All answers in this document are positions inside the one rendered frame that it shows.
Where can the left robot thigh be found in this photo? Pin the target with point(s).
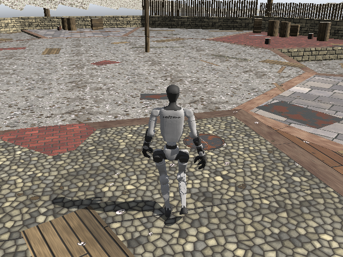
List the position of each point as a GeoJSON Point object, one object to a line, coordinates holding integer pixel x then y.
{"type": "Point", "coordinates": [161, 165]}

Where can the left robot hand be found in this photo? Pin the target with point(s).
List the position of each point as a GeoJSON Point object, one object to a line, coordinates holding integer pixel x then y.
{"type": "Point", "coordinates": [150, 150]}

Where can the left robot upper arm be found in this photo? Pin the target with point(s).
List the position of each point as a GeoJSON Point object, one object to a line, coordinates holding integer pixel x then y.
{"type": "Point", "coordinates": [152, 121]}

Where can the left robot forearm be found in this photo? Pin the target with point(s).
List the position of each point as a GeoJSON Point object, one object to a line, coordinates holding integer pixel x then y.
{"type": "Point", "coordinates": [147, 141]}

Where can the right robot upper arm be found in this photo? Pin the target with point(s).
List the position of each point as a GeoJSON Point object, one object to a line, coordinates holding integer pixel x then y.
{"type": "Point", "coordinates": [191, 122]}

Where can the right robot forearm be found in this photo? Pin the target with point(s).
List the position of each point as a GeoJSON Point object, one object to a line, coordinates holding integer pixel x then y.
{"type": "Point", "coordinates": [198, 145]}

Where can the right robot hand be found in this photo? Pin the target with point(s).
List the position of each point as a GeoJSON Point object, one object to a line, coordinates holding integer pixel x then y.
{"type": "Point", "coordinates": [203, 161]}

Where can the robot head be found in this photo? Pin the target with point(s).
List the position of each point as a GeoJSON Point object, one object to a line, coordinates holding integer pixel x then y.
{"type": "Point", "coordinates": [173, 92]}

